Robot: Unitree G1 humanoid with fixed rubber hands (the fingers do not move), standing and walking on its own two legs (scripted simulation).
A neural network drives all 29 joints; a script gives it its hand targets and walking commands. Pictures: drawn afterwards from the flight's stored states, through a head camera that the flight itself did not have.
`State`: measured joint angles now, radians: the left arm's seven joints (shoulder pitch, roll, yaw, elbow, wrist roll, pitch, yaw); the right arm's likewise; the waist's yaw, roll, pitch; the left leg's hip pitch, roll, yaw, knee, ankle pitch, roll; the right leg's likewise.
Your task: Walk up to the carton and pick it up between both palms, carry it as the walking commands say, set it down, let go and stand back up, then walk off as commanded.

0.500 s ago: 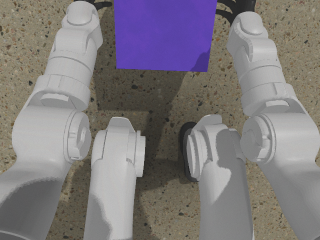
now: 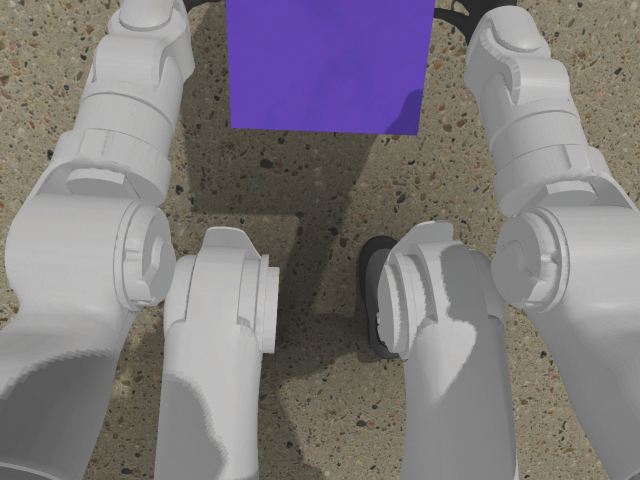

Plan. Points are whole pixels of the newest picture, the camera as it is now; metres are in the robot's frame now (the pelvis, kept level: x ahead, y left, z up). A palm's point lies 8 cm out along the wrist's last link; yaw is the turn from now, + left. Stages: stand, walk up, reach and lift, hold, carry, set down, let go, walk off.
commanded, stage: set down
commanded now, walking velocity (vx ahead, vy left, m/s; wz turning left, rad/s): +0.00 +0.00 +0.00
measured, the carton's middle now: (325, 24) +0.54 -0.02 -0.27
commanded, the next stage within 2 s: none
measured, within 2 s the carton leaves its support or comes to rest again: neither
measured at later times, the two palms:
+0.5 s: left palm out of the picture +0.55 +0.13 -0.19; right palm (484, 8) +0.53 -0.17 -0.18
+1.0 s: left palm out of the picture +0.55 +0.13 -0.19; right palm (483, 7) +0.54 -0.17 -0.19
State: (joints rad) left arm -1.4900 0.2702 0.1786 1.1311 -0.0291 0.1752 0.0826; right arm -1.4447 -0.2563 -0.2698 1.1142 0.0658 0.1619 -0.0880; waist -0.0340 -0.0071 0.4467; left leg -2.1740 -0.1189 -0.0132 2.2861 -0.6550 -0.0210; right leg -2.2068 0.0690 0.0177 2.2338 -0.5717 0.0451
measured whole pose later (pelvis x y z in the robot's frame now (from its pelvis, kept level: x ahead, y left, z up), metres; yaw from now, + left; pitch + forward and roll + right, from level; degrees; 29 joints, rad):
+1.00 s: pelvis +0.01 +0.00 -0.01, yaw +0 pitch +31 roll -2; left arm -1.49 0.28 0.21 1.12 0.03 0.13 0.03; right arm -1.49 -0.28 -0.30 1.18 0.05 0.11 -0.02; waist -0.04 -0.01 0.48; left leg -2.19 -0.08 0.00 2.33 -0.68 0.00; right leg -2.21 0.05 0.00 2.28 -0.61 0.04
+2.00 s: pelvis +0.00 -0.01 +0.05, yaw +0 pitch +39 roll -1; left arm -1.47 0.39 0.13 1.10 -0.11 0.13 0.08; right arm -1.38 -0.32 -0.23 1.01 0.13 0.13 -0.13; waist -0.05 0.01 0.21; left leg -2.16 -0.04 0.00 2.08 -0.60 0.01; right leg -2.19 0.04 0.00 2.04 -0.53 0.01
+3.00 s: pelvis +0.04 -0.01 +0.31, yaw +2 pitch +44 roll +0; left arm -1.21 0.30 0.32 0.98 0.10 0.15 -0.05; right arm -1.10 -0.19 -0.42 0.85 -0.08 0.15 -0.02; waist -0.05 0.01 -0.04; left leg -1.48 -0.06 -0.05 0.99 -0.29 0.00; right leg -1.50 0.03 0.03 0.98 -0.26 0.01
